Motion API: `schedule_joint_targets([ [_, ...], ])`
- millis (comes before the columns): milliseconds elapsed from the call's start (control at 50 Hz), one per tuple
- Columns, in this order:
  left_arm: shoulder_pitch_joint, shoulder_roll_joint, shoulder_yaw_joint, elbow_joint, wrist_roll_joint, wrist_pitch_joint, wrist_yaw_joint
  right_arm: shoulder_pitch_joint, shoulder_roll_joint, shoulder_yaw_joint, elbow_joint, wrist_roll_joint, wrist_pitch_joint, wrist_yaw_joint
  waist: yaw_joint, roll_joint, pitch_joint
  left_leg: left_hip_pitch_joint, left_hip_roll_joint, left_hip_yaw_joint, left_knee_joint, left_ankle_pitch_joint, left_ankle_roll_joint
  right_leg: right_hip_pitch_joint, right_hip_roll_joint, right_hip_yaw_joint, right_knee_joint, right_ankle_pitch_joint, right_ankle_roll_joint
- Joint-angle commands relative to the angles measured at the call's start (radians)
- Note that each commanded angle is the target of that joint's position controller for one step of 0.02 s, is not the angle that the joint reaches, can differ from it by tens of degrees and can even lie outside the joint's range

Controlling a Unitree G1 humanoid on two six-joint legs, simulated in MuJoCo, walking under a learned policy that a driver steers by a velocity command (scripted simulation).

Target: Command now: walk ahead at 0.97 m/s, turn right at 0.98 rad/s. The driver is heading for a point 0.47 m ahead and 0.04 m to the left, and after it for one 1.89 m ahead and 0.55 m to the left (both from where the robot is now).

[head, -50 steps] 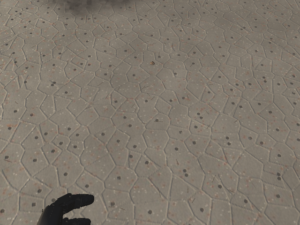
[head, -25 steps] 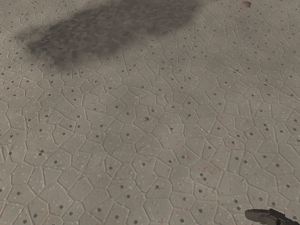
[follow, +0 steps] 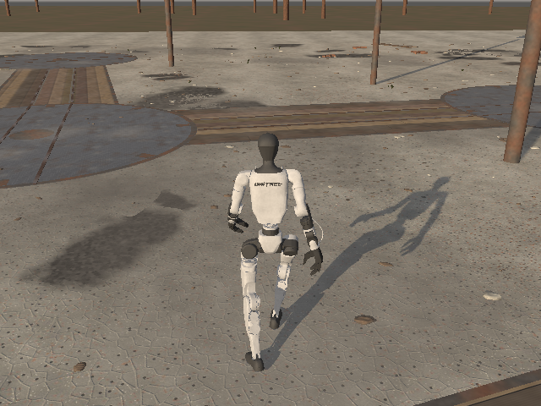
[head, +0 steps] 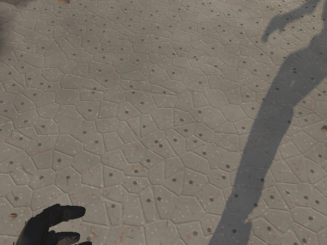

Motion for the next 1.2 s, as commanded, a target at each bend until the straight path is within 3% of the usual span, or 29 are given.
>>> schedule_joint_targets([
  [20, 0.503, 0.192, 0.093, 0.106, -0.004, -0.014, 0.049, -0.164, -0.255, -0.059, -0.129, -0.007, 0.007, 0.002, 0.323, 0.123, -0.21, -0.469, 0.182, -0.088, 0.808, 1.045, 0.1, 0.782, 0.054, 0.128, -0.15, -0.09, -0.093],
  [40, 0.384, 0.277, 0.112, 0.09, -0.007, -0.002, 0.065, -0.17, -0.112, -0.027, -0.208, -0.007, -0.005, 0.027, 0.172, -0.147, -0.178, -0.929, -0.013, -0.122, 1.171, 0.008, 0.062, 0.983, -0.172, 0.552, -0.182, -0.139, -0.167],
  [60, 0.43, 0.327, 0.122, 0.054, 0.008, 0.011, 0.064, -0.242, -0.167, -0.03, -0.313, 0.01, -0.035, 0.028, 0.196, -0.06, -0.335, -1.103, -0.053, -0.35, 1.297, 0.025, 0.055, 1.1, -0.275, 0.92, -0.36, -0.211, -0.287],
  [80, 0.447, 0.281, 0.117, 0.076, 0.005, 0.009, 0.075, -0.316, -0.181, -0.025, -0.327, 0.012, -0.056, 0.029, 0.203, 0.053, -0.237, -1.163, 0.009, -0.402, 1.231, 0.104, 0.066, 1.021, -0.298, 0.908, -0.467, -0.201, -0.244],
  [100, 0.421, 0.221, 0.102, 0.096, 0.002, -0.003, 0.083, -0.288, -0.176, -0.018, -0.311, 0.014, -0.061, 0.027, 0.141, 0.129, -0.093, -1.125, 0.052, -0.39, 1.121, 0.147, 0.071, 0.835, -0.282, 0.82, -0.508, -0.135, -0.205],
  [120, 0.374, 0.184, 0.088, 0.095, 0.006, -0.022, 0.091, -0.282, -0.166, -0.015, -0.295, -0.002, -0.05, 0.026, 0.087, 0.177, -0.04, -1.046, 0.086, -0.386, 1.047, 0.145, 0.065, 0.685, -0.237, 0.728, -0.516, -0.056, -0.169],
  [180, 0.338, 0.107, 0.048, 0.106, -0.016, -0.074, 0.097, -0.226, -0.123, -0.001, -0.276, -0.041, 0.011, 0.046, 0.003, 0.142, 0.018, -0.919, 0.134, -0.372, 0.889, 0.106, 0.033, 0.428, -0.134, 0.549, -0.554, 0.08, -0.134],
  [240, 0.407, 0.117, 0.047, 0.145, -0.024, -0.104, 0.082, -0.43, -0.09, 0.02, -0.358, -0.023, 0.015, 0.064, 0.056, 0.074, 0.102, -0.92, 0.123, -0.294, 0.624, 0.314, 0.041, 0.339, -0.059, 0.417, -0.626, 0.304, -0.088],
  [340, 0.518, 0.124, 0.035, 0.208, -0.04, -0.133, 0.078, -0.544, -0.054, 0.039, -0.359, 0.011, -0.006, 0.08, 0.137, 0.043, 0.066, -0.752, -0.01, -0.168, 0.221, 0.723, 0.155, 0.545, -0.063, 0.252, -0.614, 0.922, 0.078],
  [380, 0.507, 0.16, 0.039, 0.215, -0.024, -0.134, 0.099, -0.478, -0.098, 0.025, -0.323, 0.003, -0.015, 0.075, 0.1, -0.016, -0.013, -0.678, -0.09, -0.161, 0.174, 0.683, 0.182, 0.685, -0.102, 0.221, -0.509, 1.155, 0.127],
  [420, 0.446, 0.182, 0.048, 0.207, 0.006, -0.114, 0.125, -0.209, -0.17, -0.004, -0.222, 0.011, -0.019, 0.068, -0.035, -0.047, -0.132, -0.446, -0.155, -0.208, 0.163, 0.651, 0.193, 0.71, -0.122, 0.181, -0.2, 1.236, 0.179],
  [440, 0.351, 0.198, 0.054, 0.185, 0.001, -0.105, 0.133, -0.024, -0.195, -0.017, -0.156, 0.005, -0.021, 0.062, -0.147, -0.039, -0.166, -0.297, -0.123, -0.244, 0.07, 0.753, 0.213, 0.639, -0.09, 0.125, 0.085, 1.131, 0.206],
  [460, 0.285, 0.157, 0.052, 0.148, -0.005, -0.104, 0.134, 0.084, -0.254, -0.037, -0.115, 0.002, -0.015, 0.051, -0.186, 0.122, -0.19, -0.134, 0.009, -0.361, 0.095, 1.083, 0.272, 0.436, 0.071, 0.07, 0.56, 0.345, 0.232],
  [480, 0.526, 0.013, 0.016, 0.115, -0.058, -0.099, 0.132, 0.011, -0.313, -0.052, -0.139, -0.015, -0.014, 0.06, 0.022, 0.345, -0.408, 0.307, 0.336, -0.792, 0.311, 1.755, 0.493, -0.006, 0.134, 0.216, 0.976, -0.467, 0.285],
  [500, 0.487, 0.09, 0.01, 0.107, -0.035, -0.093, 0.135, -0.054, -0.307, -0.075, -0.194, 0.024, -0.004, 0.061, -0.038, 0.132, -0.576, 0.292, 0.348, -0.906, 0.189, 1.533, 0.547, -0.051, 0.084, 0.304, 1.002, -0.307, 0.263],
  [540, 0.358, 0.101, -0.001, 0.067, 0.011, -0.089, 0.116, -0.244, -0.187, -0.045, -0.236, 0.044, 0.026, 0.039, 0.052, -0.029, -0.256, -0.149, 0.215, -0.788, 0.01, 0.966, 0.461, -0.026, -0.011, 0.287, 0.794, -0.194, 0.224],
  [560, 0.309, 0.102, 0.0, 0.048, 0.031, -0.074, 0.11, -0.223, -0.163, -0.036, -0.226, 0.047, 0.029, 0.035, 0.055, -0.058, -0.141, -0.304, 0.172, -0.745, -0.026, 1.021, 0.432, -0.007, -0.026, 0.274, 0.715, -0.203, 0.228],
  [600, 0.334, 0.077, -0.011, 0.03, 0.036, -0.021, 0.113, -0.209, -0.186, -0.04, -0.21, 0.038, 0.032, 0.041, 0.105, -0.034, -0.072, -0.525, 0.125, -0.686, -0.064, 1.044, 0.414, 0.086, -0.049, 0.266, 0.554, -0.221, 0.249],
  [680, 0.298, 0.059, -0.024, -0.008, 0.019, -0.001, 0.121, -0.238, -0.243, -0.063, -0.237, 0.019, 0.039, 0.048, 0.12, 0.064, -0.154, -0.611, 0.027, -0.632, -0.012, 1.116, 0.351, 0.159, -0.034, 0.236, 0.331, -0.112, 0.267],
  [780, 0.14, 0.077, -0.024, -0.059, 0.007, 0.016, 0.125, -0.206, -0.252, -0.084, -0.264, 0.037, 0.088, 0.028, 0.045, 0.145, -0.159, -0.497, -0.017, -0.757, 0.011, 0.678, 0.251, 0.076, -0.024, 0.288, 0.189, -0.011, 0.271],
  [860, 0.07, 0.083, -0.027, -0.078, -0.011, -0.011, 0.124, -0.196, -0.259, -0.099, -0.285, 0.02, 0.109, 0.025, 0.001, 0.192, -0.111, -0.39, 0.002, -0.879, 0.056, 0.612, 0.262, 0.063, 0.011, 0.324, 0.029, -0.097, 0.251],
  [920, 0.143, 0.097, -0.022, -0.058, -0.025, -0.034, 0.128, -0.26, -0.255, -0.102, -0.314, 0.018, 0.111, 0.027, 0.038, 0.223, -0.098, -0.418, -0.016, -0.936, 0.101, 0.655, 0.215, 0.236, 0.03, 0.33, -0.196, -0.111, 0.226],
  [940, 0.196, 0.102, -0.018, -0.043, -0.02, -0.042, 0.135, -0.301, -0.247, -0.099, -0.328, 0.029, 0.112, 0.027, 0.078, 0.218, -0.084, -0.486, -0.051, -0.925, 0.131, 0.56, 0.173, 0.357, 0.014, 0.323, -0.352, -0.029, 0.217],
  [960, 0.221, 0.143, -0.006, -0.035, -0.01, -0.047, 0.145, -0.279, -0.202, -0.087, -0.336, 0.039, 0.11, 0.026, 0.068, 0.12, -0.106, -0.577, -0.111, -0.847, 0.233, 0.268, 0.123, 0.499, -0.124, 0.412, -0.457, 0.016, 0.187],
  [980, 0.179, 0.245, 0.013, -0.064, -0.004, -0.035, 0.152, -0.186, -0.116, -0.065, -0.356, 0.047, 0.11, 0.023, -0.003, -0.146, -0.142, -0.747, -0.259, -0.61, 0.476, -0.158, 0.065, 0.635, -0.415, 0.693, -0.475, 0.206, 0.094],
  [1000, 0.214, 0.225, 0.016, -0.057, -0.011, -0.018, 0.142, -0.176, -0.237, -0.088, -0.35, 0.005, 0.113, 0.024, 0.023, -0.128, -0.163, -0.822, -0.246, -0.491, 0.633, -0.215, 0.052, 0.603, -0.466, 0.782, -0.457, 0.335, 0.001],
  [1040, 0.195, 0.117, -0.004, -0.056, -0.016, -0.003, 0.138, -0.237, -0.269, -0.101, -0.331, -0.004, 0.125, 0.039, 0.026, -0.041, -0.086, -0.823, -0.138, -0.459, 0.768, -0.055, 0.036, 0.528, -0.353, 0.538, -0.428, 0.386, 0.017],
  [1100, 0.168, 0.12, 0.0, -0.068, 0.002, 0.005, 0.141, -0.237, -0.244, -0.09, -0.326, 0.022, 0.147, 0.072, 0.022, -0.101, -0.081, -0.811, -0.116, -0.393, 0.894, 0.053, 0.007, 0.495, -0.249, 0.314, -0.409, 0.501, 0.045],
  [1200, 0.264, 0.14, 0.025, -0.044, 0.006, 0.002, 0.134, -0.352, -0.214, -0.071, -0.37, 0.027, 0.161, 0.088, 0.079, -0.117, -0.077, -0.864, -0.058, -0.349, 0.796, 0.089, -0.004, 0.577, -0.298, 0.243, -0.426, 0.413, 0.023],
])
